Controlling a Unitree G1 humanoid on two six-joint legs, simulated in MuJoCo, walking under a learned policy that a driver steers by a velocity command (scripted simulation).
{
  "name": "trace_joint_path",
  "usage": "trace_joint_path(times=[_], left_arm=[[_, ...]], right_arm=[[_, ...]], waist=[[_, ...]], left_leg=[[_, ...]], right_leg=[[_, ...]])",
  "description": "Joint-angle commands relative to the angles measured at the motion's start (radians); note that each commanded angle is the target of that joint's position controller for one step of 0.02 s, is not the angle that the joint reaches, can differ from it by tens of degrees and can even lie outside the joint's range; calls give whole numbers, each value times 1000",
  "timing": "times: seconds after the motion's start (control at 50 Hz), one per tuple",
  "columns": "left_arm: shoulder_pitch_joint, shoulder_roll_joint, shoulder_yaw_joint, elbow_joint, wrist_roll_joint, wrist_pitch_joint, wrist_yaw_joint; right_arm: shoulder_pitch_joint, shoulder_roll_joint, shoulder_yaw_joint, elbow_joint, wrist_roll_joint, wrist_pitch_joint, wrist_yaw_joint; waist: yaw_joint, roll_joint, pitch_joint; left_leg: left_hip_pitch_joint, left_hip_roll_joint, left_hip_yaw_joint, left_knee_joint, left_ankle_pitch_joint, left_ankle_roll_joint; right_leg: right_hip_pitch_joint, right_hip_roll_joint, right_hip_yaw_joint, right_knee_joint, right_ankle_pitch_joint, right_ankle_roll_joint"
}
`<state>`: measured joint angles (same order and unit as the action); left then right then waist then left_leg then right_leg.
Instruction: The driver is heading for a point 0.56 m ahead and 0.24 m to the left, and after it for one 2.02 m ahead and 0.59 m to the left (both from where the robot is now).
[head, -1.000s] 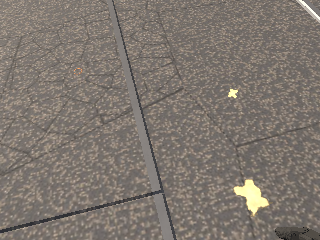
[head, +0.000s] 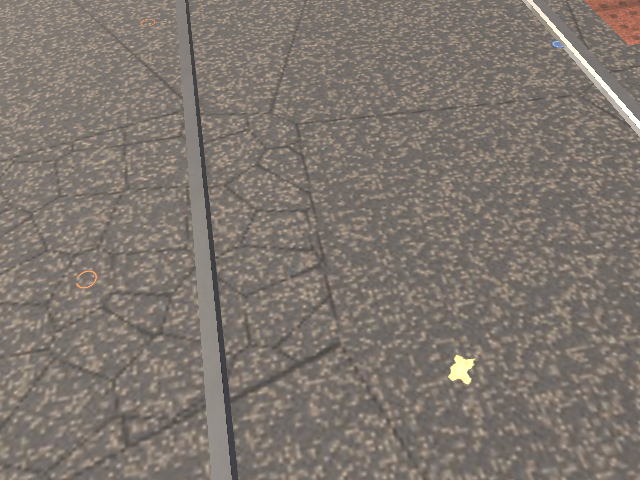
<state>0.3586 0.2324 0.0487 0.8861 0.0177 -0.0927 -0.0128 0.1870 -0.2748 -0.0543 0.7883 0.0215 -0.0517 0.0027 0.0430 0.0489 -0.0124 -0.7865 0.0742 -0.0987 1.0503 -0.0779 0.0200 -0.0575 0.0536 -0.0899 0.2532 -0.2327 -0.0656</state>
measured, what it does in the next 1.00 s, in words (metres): walks ahead, turning left: left foot, then right foot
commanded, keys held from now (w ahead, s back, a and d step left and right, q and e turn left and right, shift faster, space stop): w+q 0.70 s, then q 0.30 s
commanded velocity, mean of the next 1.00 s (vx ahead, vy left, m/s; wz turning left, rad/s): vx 0.43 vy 0.00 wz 0.54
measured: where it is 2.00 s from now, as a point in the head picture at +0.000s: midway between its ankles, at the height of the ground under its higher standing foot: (279, 457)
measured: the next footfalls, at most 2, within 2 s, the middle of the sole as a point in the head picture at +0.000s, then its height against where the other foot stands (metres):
left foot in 0.26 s outside the picture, level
right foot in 0.72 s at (354, 433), level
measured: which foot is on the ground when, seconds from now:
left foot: up 0.00-0.24, down 0.26-0.74, up 0.76-1.00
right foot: down 0.00-0.26, up 0.28-0.70, down 0.72-1.00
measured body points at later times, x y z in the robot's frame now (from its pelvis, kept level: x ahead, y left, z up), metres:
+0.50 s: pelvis +0.27 +0.07 +0.00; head +0.30 +0.09 +0.45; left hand +0.37 +0.37 -0.10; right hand +0.42 -0.18 -0.11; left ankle +0.25 +0.13 -0.75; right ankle +0.42 -0.10 -0.67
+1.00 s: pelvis +0.50 +0.08 +0.00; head +0.54 +0.11 +0.44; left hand +0.45 +0.38 -0.11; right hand +0.79 -0.06 -0.10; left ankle +0.47 +0.23 -0.67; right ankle +0.57 +0.00 -0.75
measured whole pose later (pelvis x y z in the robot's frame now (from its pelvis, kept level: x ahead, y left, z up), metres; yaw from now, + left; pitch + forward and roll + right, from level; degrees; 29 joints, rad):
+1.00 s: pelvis +0.50 +0.08 +0.00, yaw +35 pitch +2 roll -1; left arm 0.18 0.26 0.07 0.75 0.01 -0.05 0.01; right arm 0.18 -0.31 -0.09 0.61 0.02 0.04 -0.02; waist 0.02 0.03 0.07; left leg -0.65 0.05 -0.03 1.06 -0.35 -0.06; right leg -0.23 -0.01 -0.11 0.38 -0.18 -0.03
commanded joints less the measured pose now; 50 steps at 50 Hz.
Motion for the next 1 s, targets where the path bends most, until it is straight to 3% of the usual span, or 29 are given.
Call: trace_joint_path(times=[0.02,0.12,0.18,0.2,0.22,0.24,0.26,0.28,0.3,0.32,0.34,0.36,0.4,0.44,0.48,0.54,0.64,0.68,0.7,0.72,0.74,0.76,0.78,0.8,0.82,0.84,0.88,0.96,1.0], left_arm=[[-56,146,28,-55,-3,-16,17],[19,172,33,-10,-12,10,32],[5,202,41,-21,-21,32,43],[3,218,47,-21,-23,41,49],[-14,234,52,-25,-19,49,54],[-50,238,53,-36,-25,50,56],[-45,201,40,-69,-8,34,54],[55,55,-6,-110,5,-4,28],[-52,154,15,-130,-29,-51,4],[-137,176,21,-164,-64,-65,-1],[-165,163,20,-173,-50,-68,5],[-170,175,31,-166,-20,-57,16],[-125,167,38,-174,-5,-31,18],[-136,137,32,-187,2,-14,22],[-215,116,24,-216,4,-9,25],[-328,91,13,-244,-4,-14,17],[-406,139,30,-285,-23,-31,-4],[-359,163,45,-281,-28,-42,-8],[-284,175,56,-263,-26,-47,-4],[-186,210,71,-255,-5,-52,4],[-56,296,91,-248,28,-51,13],[-13,281,90,-224,13,-35,5],[-65,192,65,-252,-1,-24,6],[-110,149,51,-268,-2,-9,11],[-164,127,40,-268,-1,1,11],[-201,112,34,-262,-1,5,11],[-230,132,40,-244,5,8,11],[-243,186,60,-213,-4,24,27],[-255,200,63,-207,-12,41,36]], right_arm=[[-67,-28,-5,-79,-2,-13,13],[-202,1,5,-152,1,-16,51],[-195,-24,-11,-175,4,-13,68],[-161,-37,-21,-175,3,-7,69],[-58,-72,-39,-157,4,-2,67],[102,-129,-69,-119,2,2,56],[246,-221,-96,-89,-4,12,30],[192,-289,-98,-117,-5,3,25],[241,-216,-83,-106,-11,2,24],[193,-163,-71,-105,-10,-5,21],[116,-133,-60,-115,-5,-11,25],[56,-96,-48,-131,-6,-15,24],[24,-97,-46,-149,-14,-15,16],[39,-123,-52,-147,-13,-17,4],[70,-152,-61,-139,-10,-13,-8],[122,-154,-62,-123,-1,-1,-18],[183,-147,-62,-102,8,12,-23],[165,-150,-65,-109,5,14,-26],[148,-135,-61,-117,4,15,-25],[133,-91,-46,-133,-2,12,-22],[194,-35,-29,-164,0,9,-25],[277,-58,-23,-174,6,7,-28],[262,-152,-48,-151,10,15,-30],[172,-177,-58,-168,4,29,-31],[127,-173,-62,-182,-4,41,-31],[115,-162,-68,-188,-6,54,-32],[146,-97,-57,-186,3,76,-29],[71,-61,-41,-229,-8,89,-25],[34,-69,-41,-239,-8,91,-14]], waist=[[-11,-107,49],[38,-98,94],[8,-140,52],[-20,-169,26],[-82,-187,-26],[-173,-161,-100],[-213,-18,-208],[-86,205,-324],[-176,87,-378],[-161,44,-214],[-103,-65,-91],[-68,-81,-48],[-19,-43,-20],[-15,-28,-6],[-40,-14,11],[-94,20,4],[-115,54,-3],[-80,90,-8],[-36,94,-31],[17,64,-113],[30,-125,-276],[1,-393,-366],[4,-257,-258],[13,-162,-165],[-9,-107,-92],[-36,-120,-51],[-64,-178,-15],[-56,-168,-61],[-45,-154,-81]], left_leg=[[11,3,25,-180,159,8],[11,-13,121,-358,130,33],[129,-85,205,-422,21,69],[193,-118,228,-428,-42,86],[322,-142,230,-441,-80,111],[559,-160,205,-528,-15,150],[895,4,-54,-518,69,217],[1214,270,-643,-611,58,448],[1211,264,-693,-721,-119,436],[1082,218,-534,-738,-147,372],[887,169,-419,-762,-66,328],[760,132,-340,-779,28,302],[616,91,-282,-821,113,300],[533,65,-214,-832,195,297],[491,30,-166,-828,206,271],[486,-13,-144,-793,112,216],[616,39,-286,-693,-6,188],[649,54,-341,-634,9,171],[638,28,-336,-577,40,151],[582,-33,-281,-397,82,108],[312,-152,-149,-48,-117,29],[104,-190,-90,188,-583,-14],[42,-123,-114,316,-544,-37],[39,-94,-70,356,-480,-54],[64,-67,-44,319,-433,-66],[97,-36,-31,272,-406,-69],[177,-29,26,205,-357,-78],[152,4,40,30,-268,-85],[188,11,56,-63,-194,-78]], right_leg=[[-14,-258,34,-110,512,-67],[143,-305,-30,-67,601,-51],[210,-304,-75,70,957,-34],[227,-311,-77,149,1090,-30],[209,-312,-80,286,1163,-23],[109,-278,-99,495,1088,1],[-174,-216,-92,821,625,36],[-603,18,47,1204,-338,96],[-721,-25,235,1257,-306,76],[-769,-78,217,1189,-226,54],[-729,-121,200,1073,-158,52],[-660,-150,190,989,-124,62],[-563,-167,182,909,-91,90],[-541,-164,152,804,-44,122],[-536,-142,133,649,81,143],[-468,-88,129,416,280,145],[-432,-50,173,256,247,115],[-366,-47,174,224,164,83],[-262,-45,156,177,173,58],[-71,-121,204,181,209,10],[299,-351,479,212,327,-114],[423,-514,809,143,331,-227],[322,-495,733,142,331,-208],[202,-452,560,149,418,-175],[72,-398,431,136,519,-155],[-18,-356,347,119,558,-138],[-143,-306,233,53,559,-134],[-75,-364,161,29,644,-165],[-57,-365,112,24,591,-156]])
